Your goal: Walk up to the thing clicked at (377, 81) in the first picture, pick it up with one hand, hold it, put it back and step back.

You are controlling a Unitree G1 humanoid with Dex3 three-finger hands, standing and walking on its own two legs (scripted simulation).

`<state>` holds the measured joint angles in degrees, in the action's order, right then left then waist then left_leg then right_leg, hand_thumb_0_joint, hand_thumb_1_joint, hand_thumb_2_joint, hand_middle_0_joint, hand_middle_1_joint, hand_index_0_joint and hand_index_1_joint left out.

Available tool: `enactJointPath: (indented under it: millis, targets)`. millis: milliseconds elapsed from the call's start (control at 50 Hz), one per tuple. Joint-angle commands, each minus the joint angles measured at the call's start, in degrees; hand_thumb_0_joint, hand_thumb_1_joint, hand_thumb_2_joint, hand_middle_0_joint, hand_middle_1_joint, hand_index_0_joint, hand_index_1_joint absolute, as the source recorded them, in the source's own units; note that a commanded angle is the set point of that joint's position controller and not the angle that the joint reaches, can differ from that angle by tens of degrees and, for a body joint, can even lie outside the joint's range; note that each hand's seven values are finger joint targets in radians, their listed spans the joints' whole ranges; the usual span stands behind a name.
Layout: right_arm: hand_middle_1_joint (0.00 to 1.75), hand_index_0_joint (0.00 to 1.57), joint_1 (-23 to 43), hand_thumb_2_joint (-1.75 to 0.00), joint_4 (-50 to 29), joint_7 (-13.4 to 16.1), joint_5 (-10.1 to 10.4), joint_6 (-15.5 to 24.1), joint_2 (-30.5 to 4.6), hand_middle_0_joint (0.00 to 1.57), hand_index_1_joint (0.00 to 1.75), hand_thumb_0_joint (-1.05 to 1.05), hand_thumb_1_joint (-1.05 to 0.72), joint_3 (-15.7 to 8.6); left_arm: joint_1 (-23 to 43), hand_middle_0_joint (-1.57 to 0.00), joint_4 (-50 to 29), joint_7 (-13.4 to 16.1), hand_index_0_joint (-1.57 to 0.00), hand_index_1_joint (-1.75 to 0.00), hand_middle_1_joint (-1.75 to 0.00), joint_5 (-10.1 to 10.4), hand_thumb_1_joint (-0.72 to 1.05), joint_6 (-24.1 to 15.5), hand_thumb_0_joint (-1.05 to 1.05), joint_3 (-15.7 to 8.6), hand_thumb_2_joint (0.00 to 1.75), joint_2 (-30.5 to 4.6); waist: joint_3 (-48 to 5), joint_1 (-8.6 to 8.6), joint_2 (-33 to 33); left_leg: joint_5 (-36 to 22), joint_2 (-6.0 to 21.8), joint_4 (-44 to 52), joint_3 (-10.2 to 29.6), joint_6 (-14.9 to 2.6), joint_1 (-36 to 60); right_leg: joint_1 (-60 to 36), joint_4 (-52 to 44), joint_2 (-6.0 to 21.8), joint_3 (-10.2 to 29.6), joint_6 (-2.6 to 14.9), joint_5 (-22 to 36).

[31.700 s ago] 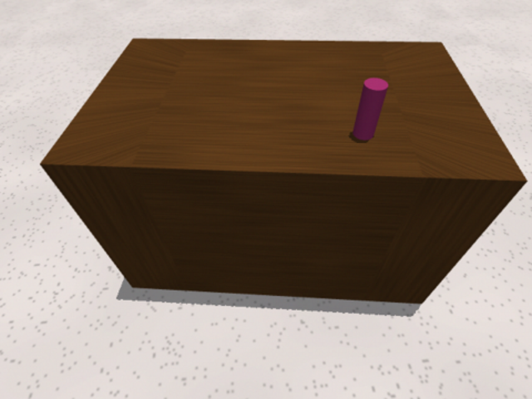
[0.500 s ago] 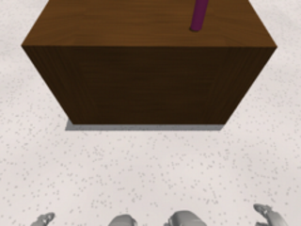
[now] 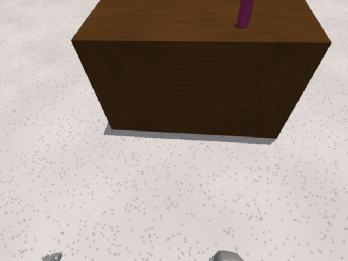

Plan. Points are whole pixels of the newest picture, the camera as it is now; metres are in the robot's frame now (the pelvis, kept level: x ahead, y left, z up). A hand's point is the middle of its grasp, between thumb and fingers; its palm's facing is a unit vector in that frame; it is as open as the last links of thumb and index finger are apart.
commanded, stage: step back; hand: right
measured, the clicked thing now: (245, 9) +1.11 -0.28 +0.02
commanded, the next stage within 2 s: stand in 0.84 s
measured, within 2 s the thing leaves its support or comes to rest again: neither
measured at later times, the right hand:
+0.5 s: hand out of the picture +0.06 -0.25 -0.14, palm faces -0.03 +0.92 -0.39, open 7.4 cm
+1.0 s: hand out of the picture +0.13 -0.22 -0.13, palm faces +0.05 +0.94 -0.34, open 7.4 cm
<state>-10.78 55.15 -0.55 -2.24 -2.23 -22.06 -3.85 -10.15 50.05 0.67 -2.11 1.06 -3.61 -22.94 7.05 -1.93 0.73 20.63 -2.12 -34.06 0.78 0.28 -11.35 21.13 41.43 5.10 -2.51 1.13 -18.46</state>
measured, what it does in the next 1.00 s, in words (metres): stands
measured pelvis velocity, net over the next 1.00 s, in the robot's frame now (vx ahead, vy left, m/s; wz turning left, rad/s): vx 0.04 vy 0.03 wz -0.04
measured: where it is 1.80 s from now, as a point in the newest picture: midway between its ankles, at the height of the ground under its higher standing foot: outside the picture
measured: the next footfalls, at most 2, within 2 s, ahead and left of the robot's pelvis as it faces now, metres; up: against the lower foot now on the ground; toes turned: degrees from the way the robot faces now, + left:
none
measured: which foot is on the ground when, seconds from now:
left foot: down 0.00-1.00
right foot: down 0.00-1.00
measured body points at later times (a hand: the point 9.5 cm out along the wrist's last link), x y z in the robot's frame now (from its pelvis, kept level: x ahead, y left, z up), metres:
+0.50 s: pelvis +0.00 +0.02 +0.01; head +0.01 +0.02 +0.46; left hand +0.05 +0.34 -0.12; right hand +0.06 -0.30 -0.12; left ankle +0.02 +0.15 -0.72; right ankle +0.02 -0.11 -0.72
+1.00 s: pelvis +0.04 +0.03 +0.02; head +0.05 +0.03 +0.47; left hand +0.18 +0.32 -0.10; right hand +0.13 -0.27 -0.11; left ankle +0.02 +0.15 -0.72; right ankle +0.03 -0.10 -0.72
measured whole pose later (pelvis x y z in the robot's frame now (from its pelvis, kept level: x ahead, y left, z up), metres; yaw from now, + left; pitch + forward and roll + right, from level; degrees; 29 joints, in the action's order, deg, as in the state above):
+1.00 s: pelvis +0.04 +0.03 +0.02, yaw -2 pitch -3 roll +0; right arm -3.9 61.8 -0.1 -0.5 1.2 -19.6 -1.3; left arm -2.2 60.5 0.4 0.2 -1.0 -0.3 -20.1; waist 4.2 0.4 0.1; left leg 16.3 0.9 -25.4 -2.5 0.2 -6.5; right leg 9.7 26.8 1.0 1.2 -0.9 -14.5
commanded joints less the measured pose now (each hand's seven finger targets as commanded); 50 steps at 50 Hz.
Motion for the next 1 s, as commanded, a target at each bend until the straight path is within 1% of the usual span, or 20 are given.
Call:
enactJointPath:
  millis: [0,40,80,140,160,180,200,220,300,400,420,440,460,480,540,600,620,660,760,980]
  targets:
    - [0.3,0.2,2.12,-0.9,-4.59,0.19,-0.13,2.75,-18.23,0.2,0.3,0.0,-0.9,-3.89,6.02,-0.2,-2.73,0.17,-0.2,-0.3,-0.3,0.24,0.9,-1.44,0.0,-3.4,0.9,-13.24,0.48,3.91,-8.15,32.81,23.11,25.47,31.79,-14.29,-11.74,6.3,10.35,-2.57,6.28,-0.57,-14.77]
    - [0.3,0.2,7.55,-0.9,-5.02,0.59,-0.5,3.79,-13.01,0.2,0.3,0.0,-0.9,-2.01,1.03,-0.2,-0.58,-1.09,-0.2,-0.3,-0.3,1.17,0.9,-1.86,0.0,-2.77,0.9,-10.52,-0.26,-0.16,-4.75,14.58,14.87,19.82,17.15,-10.16,-6.11,4.29,8.53,-2.95,6.35,-0.06,-6.7]
    - [0.3,0.2,6.77,-0.9,-4.58,0.49,-0.53,3.85,-13.55,0.2,0.3,0.0,-0.9,-2.3,-0.11,-0.2,0.98,-1.49,-0.2,-0.3,-0.3,1.06,0.9,-2.42,0.0,-2.74,0.9,-10.69,-1.94,1.03,-9.61,13.8,13.54,18.79,12.86,-8.88,-8.5,-2.16,0.75,-3.14,2.73,-0.52,-6.01]
    - [0.3,0.2,6.41,-0.9,-4.35,-0.01,-0.14,2.36,-11.5,0.2,0.3,0.0,-0.9,-1.72,-3.33,-0.2,3.58,-0.99,-0.2,-0.3,-0.3,0.49,0.9,-3.41,0.0,-3.1,0.9,-9.18,-3.27,-0.65,-7.96,14.2,10.49,10.37,7.57,-6.39,-12.71,-16.32,-15.62,-6.71,1.05,-0.38,-0.69]
    - [0.3,0.2,4.26,-0.9,-4.38,0.17,0.07,2.14,-9.02,0.2,0.3,0.0,-0.9,-0.96,-4.17,-0.2,3.89,-0.51,-0.2,-0.3,-0.3,-0.08,0.9,-3.81,0.0,-3.54,0.9,-10.42,-3.01,-1.03,-3.0,13.78,8.17,3.56,5.43,-4.64,-17.2,-21.07,-19.05,-4.78,6.64,0.52,-2.08]
    - [0.3,0.2,5.76,-0.9,-5.18,0.18,0.36,2.06,-6.78,0.2,0.3,0.0,-0.9,-0.48,-5.06,-0.2,3.82,0.0,-0.2,-0.3,-0.3,-0.57,0.9,-4.39,0.0,-4.37,0.9,-14.69,-2.23,-2.21,6.7,13.46,1.89,-7.09,3.05,-2.06,-23.98,-17.91,-27.44,6.39,27.06,4.76,-18.38]
    - [0.3,0.2,4.49,-0.9,-4.11,0.65,0.14,1.78,-9.66,0.2,0.3,0.0,-0.9,-1.47,-2.66,-0.2,3.05,-0.16,-0.2,-0.3,-0.3,-0.68,0.9,-4.65,0.0,-4.89,0.9,-18.28,-0.33,-1.74,7.13,13.66,1.72,-15.82,4.19,-1.06,-17.29,-5.59,-32.7,15.59,36.88,10.03,-34.11]
    - [0.3,0.2,2.13,-0.9,-3.26,0.49,0.21,1.89,-11.61,0.2,0.3,0.0,-0.9,-2.11,1.0,-0.2,1.41,-0.1,-0.2,-0.3,-0.3,-0.49,0.9,-4.74,0.0,-4.87,0.9,-17.77,1.47,0.11,3.91,10.28,3.49,-18.71,7.08,-0.9,-16.39,-2.7,-32.34,16.53,36.62,12.28,-34.77]
    - [0.3,0.2,-1.59,-0.9,-1.3,-0.31,0.22,2.64,-10.9,0.2,0.3,0.0,-0.9,-2.35,2.49,-0.2,1.65,-0.07,-0.2,-0.3,-0.3,-0.38,0.9,-4.87,0.0,-4.01,0.9,-14.88,-2.99,1.54,5.23,6.72,5.49,-13.51,3.63,-0.68,-10.63,-2.09,-27.46,10.63,22.95,9.27,-22.23]
    - [0.3,0.2,-3.33,-0.9,0.49,-0.1,-0.45,3.4,-9.12,0.2,0.3,0.0,-0.9,-2.75,3.55,-0.2,1.27,-0.76,-0.2,-0.3,-0.3,0.15,0.9,-3.66,0.0,-2.14,0.9,-12.24,-5.99,2.96,4.78,-0.52,1.6,6.62,-2.82,-0.83,3.19,1.77,-17.91,4.61,11.75,5.57,-10.24]
    - [0.3,0.2,-3.82,-0.9,0.79,0.42,-0.87,3.77,-10.17,0.2,0.3,0.0,-0.9,-3.04,2.82,-0.2,1.25,-0.85,-0.2,-0.3,-0.3,0.32,0.9,-3.33,0.0,-1.26,0.9,-10.02,-6.66,3.6,0.78,0.3,4.43,10.81,2.38,-1.31,5.98,4.97,-12.32,2.34,9.28,4.21,-7.36]
    - [0.3,0.2,-2.29,-0.9,-0.24,0.78,-1.19,4.28,-13.81,0.2,0.3,0.0,-0.9,-3.36,2.63,-0.2,0.81,-1.0,-0.2,-0.3,-0.3,1.23,0.9,-3.13,0.0,-0.18,0.9,-6.36,-6.81,3.38,-9.22,10.23,15.43,19.05,20.24,-5.16,4.73,8.89,-3.6,-3.3,5.26,0.73,-6.99]
    - [0.3,0.2,1.23,-0.9,-1.17,0.69,-0.68,4.49,-16.54,0.2,0.3,0.0,-0.9,-3.38,3.03,-0.2,2.25,-0.55,-0.2,-0.3,-0.3,1.34,0.9,-2.78,0.0,-1.14,0.9,-9.4,-4.25,2.98,-9.47,18.07,21.67,22.2,26.68,-10.35,-3.68,5.42,2.91,-4.62,4.14,-0.33,-11.54]
    - [0.3,0.2,3.18,-0.9,-1.59,0.64,-0.63,4.67,-15.94,0.2,0.3,0.0,-0.9,-3.27,2.68,-0.2,2.57,-0.46,-0.2,-0.3,-0.3,1.16,0.9,-2.83,0.0,-1.51,0.9,-11.04,-2.79,2.32,-6.22,14.99,21.15,20.91,24.5,-11.67,-6.19,3.06,5.72,-3.54,6.63,-0.14,-11.58]
    - [0.3,0.2,4.37,-0.9,-0.98,0.76,-0.44,5.07,-13.36,0.2,0.3,0.0,-0.9,-2.27,0.79,-0.2,4.25,-0.43,-0.2,-0.3,-0.3,1.67,0.9,-3.69,0.0,-1.15,0.9,-9.23,-4.81,0.86,-9.89,-11.16,16.12,12.84,12.22,-8.73,0.18,-0.09,-3.77,-3.04,4.23,-0.1,-7.18]
    - [0.3,0.2,5.3,-0.9,-0.83,0.84,1.21,4.02,-10.76,0.2,0.3,0.0,-0.9,-1.3,-1.23,-0.2,6.2,0.25,-0.2,-0.3,-0.3,1.33,0.9,-4.57,0.0,-1.57,0.9,-9.0,-8.76,-0.64,-8.47,-31.01,11.62,2.78,3.91,-3.71,-2.16,-15.47,-17.57,-3.42,4.7,0.49,15.31]
    - [0.3,0.2,4.78,-0.9,-1.24,0.99,1.75,3.94,-9.21,0.2,0.3,0.0,-0.9,-0.92,-1.37,-0.2,6.22,0.59,-0.2,-0.3,-0.3,1.22,0.9,-4.88,0.0,-1.79,0.9,-12.06,-10.96,-0.01,-2.59,-24.87,8.06,-0.33,2.09,-1.52,-6.67,-18.94,-15.48,1.25,12.85,2.43,22.99]
    - [0.3,0.2,2.76,-0.9,-0.01,1.39,1.24,3.72,-8.93,0.2,0.3,0.0,-0.9,-0.82,2.49,-0.2,5.16,0.34,-0.2,-0.3,-0.3,1.51,0.9,-4.57,0.0,-2.06,0.9,-14.95,-10.15,2.02,2.11,-8.48,6.1,0.16,0.5,-0.7,-3.9,-13.8,-14.3,8.11,18.99,7.42,21.07]
    - [0.3,0.2,4.32,-0.9,1.99,1.27,1.46,4.47,-11.24,0.2,0.3,0.0,-0.9,-1.36,5.87,-0.2,5.19,0.48,-0.2,-0.3,-0.3,1.64,0.9,-4.09,0.0,-0.45,0.9,-10.26,-12.01,1.8,0.82,-30.11,10.53,5.49,2.91,-4.2,3.29,-12.3,-9.22,0.04,7.35,1.54,27.57]
    - [0.3,0.2,8.82,-0.9,3.7,1.34,2.17,4.37,-9.93,0.2,0.3,0.0,-0.9,0.18,8.61,-0.2,8.46,0.35,-0.2,-0.3,-0.3,2.14,0.9,-3.02,0.0,0.94,0.9,-8.89,-12.18,1.92,-1.3,-32.8,10.21,13.07,2.42,-1.33,8.97,-17.02,-17.77,1.58,7.58,0.41,29.86]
